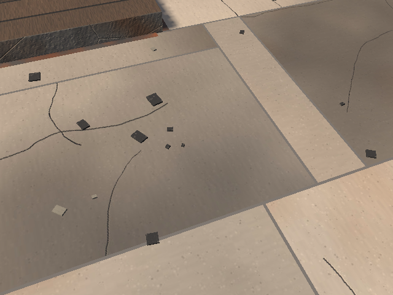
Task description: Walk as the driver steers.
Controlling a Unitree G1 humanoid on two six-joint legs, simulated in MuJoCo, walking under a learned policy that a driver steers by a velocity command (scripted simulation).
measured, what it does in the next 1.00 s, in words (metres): walks ahead: right foot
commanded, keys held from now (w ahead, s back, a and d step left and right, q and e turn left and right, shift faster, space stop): shift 0.78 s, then w+shift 0.22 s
